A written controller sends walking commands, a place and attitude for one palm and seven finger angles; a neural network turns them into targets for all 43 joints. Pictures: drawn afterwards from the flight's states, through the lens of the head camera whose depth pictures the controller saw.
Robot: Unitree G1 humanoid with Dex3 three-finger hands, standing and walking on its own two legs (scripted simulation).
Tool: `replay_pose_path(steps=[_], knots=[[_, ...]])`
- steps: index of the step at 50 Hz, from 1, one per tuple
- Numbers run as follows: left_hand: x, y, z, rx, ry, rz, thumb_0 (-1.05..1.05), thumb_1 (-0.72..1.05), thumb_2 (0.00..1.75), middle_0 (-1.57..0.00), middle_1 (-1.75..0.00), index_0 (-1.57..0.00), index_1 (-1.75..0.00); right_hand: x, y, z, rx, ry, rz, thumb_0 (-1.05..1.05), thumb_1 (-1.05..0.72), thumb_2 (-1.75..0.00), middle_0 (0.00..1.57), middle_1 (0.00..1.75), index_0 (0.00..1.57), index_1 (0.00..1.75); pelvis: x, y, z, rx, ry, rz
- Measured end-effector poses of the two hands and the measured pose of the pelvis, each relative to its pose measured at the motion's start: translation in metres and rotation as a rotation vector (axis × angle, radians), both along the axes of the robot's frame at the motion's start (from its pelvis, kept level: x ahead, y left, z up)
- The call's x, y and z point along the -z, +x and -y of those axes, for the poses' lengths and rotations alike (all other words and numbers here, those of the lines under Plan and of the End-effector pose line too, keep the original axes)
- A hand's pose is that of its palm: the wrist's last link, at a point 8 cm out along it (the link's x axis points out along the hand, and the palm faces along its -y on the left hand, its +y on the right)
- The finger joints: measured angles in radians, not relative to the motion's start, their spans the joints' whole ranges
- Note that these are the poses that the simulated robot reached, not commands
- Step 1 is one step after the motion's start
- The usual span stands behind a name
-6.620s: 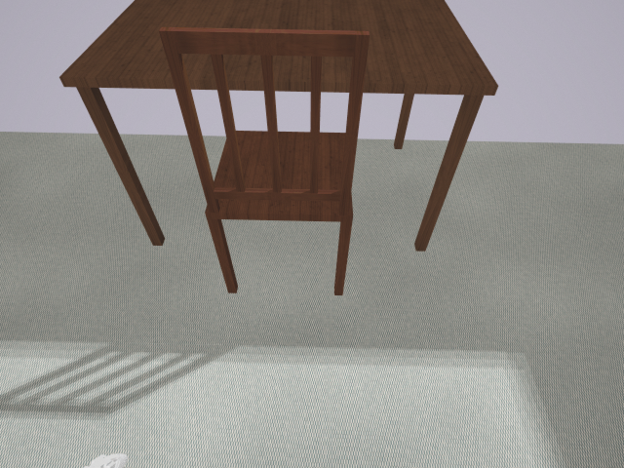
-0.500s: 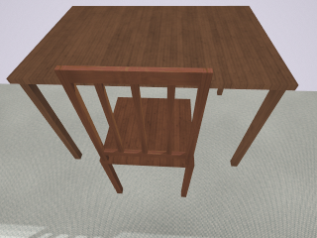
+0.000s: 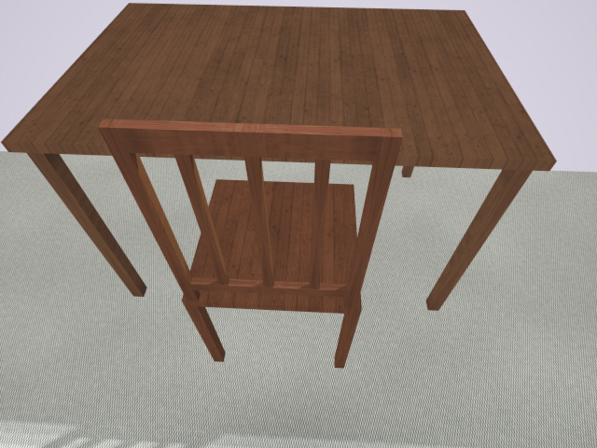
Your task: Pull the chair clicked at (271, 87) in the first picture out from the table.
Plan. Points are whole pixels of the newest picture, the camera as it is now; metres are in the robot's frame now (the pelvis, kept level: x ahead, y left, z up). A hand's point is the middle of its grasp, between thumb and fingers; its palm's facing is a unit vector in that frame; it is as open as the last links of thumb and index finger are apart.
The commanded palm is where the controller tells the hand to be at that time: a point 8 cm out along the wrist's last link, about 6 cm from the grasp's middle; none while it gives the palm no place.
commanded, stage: look again from close up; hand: left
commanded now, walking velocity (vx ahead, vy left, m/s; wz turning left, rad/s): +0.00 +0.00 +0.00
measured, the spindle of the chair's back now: (262, 232) +0.48 +0.10 -0.06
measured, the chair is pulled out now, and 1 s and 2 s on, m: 0.00 0.00 0.00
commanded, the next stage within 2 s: come to a stop and stand still in 0.90 s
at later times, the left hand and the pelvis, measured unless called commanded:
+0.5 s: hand out of the picture +0.00 +0.19 -0.17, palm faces +0.00 -0.98 -0.20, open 7.4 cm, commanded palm none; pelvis +0.01 +0.02 +0.00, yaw -1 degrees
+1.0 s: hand out of the picture -0.01 +0.19 -0.17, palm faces +0.01 -0.98 -0.20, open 7.4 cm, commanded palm none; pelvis +0.01 +0.02 +0.00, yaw -1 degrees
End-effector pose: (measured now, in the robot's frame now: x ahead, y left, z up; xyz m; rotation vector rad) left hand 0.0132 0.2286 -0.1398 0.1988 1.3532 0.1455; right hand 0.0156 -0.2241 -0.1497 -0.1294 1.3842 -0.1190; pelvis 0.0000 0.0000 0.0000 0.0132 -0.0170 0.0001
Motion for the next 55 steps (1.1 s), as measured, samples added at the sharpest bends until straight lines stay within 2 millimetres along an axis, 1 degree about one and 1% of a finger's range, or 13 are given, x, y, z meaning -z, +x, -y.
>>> replay_pose_path(steps=[6, 12, 23, 32, 43, 50, 55], knots=[[0.002, -0.014, -0.003, -0.015, -0.005, -0.045, 0.01, 0.92, 0.90, -0.20, -0.30, -0.20, -0.29, 0.000, -0.004, -0.007, 0.011, 0.000, -0.016, 0.00, -0.92, -0.90, 0.19, 0.30, 0.20, 0.30, 0.000, 0.003, -0.004, 0.004, -0.001, 0.002], [0.003, -0.020, -0.005, -0.023, -0.012, -0.058, 0.01, 0.91, 0.90, -0.20, -0.30, -0.20, -0.29, -0.001, -0.002, -0.011, 0.014, -0.005, -0.010, 0.01, -0.92, -0.90, 0.19, 0.30, 0.20, 0.30, -0.001, 0.005, -0.009, 0.006, -0.001, 0.007], [0.003, -0.021, -0.006, -0.026, -0.025, -0.057, 0.01, 0.91, 0.90, -0.20, -0.30, -0.20, -0.29, -0.002, -0.002, -0.017, 0.020, -0.010, 0.005, 0.01, -0.93, -0.90, 0.19, 0.30, 0.20, 0.30, -0.001, 0.005, -0.015, 0.010, -0.001, 0.007], [0.002, -0.020, -0.008, -0.028, -0.025, -0.053, 0.01, 0.91, 0.90, -0.20, -0.30, -0.20, -0.29, -0.001, -0.012, -0.024, 0.029, 0.000, -0.014, 0.01, -0.92, -0.90, 0.19, 0.30, 0.20, 0.30, -0.002, 0.005, -0.018, 0.010, 0.000, 0.008], [0.001, -0.025, -0.008, -0.033, -0.023, -0.069, 0.01, 0.91, 0.90, -0.20, -0.30, -0.20, -0.29, 0.001, -0.026, -0.034, 0.045, 0.023, -0.044, 0.00, -0.92, -0.90, 0.19, 0.30, 0.19, 0.30, -0.002, 0.005, -0.020, 0.012, 0.000, 0.003], [0.002, -0.027, -0.006, -0.039, -0.028, -0.073, 0.01, 0.91, 0.90, -0.20, -0.30, -0.20, -0.29, 0.002, -0.029, -0.038, 0.051, 0.029, -0.052, 0.00, -0.91, -0.90, 0.19, 0.30, 0.19, 0.30, -0.001, 0.006, -0.020, 0.012, -0.001, 0.003], [0.003, -0.029, -0.003, -0.033, -0.026, -0.069, 0.01, 0.91, 0.90, -0.20, -0.30, -0.20, -0.29, 0.003, -0.028, -0.036, 0.037, 0.027, -0.048, 0.00, -0.92, -0.90, 0.19, 0.30, 0.20, 0.30, 0.000, 0.005, -0.020, 0.005, -0.014, -0.003]])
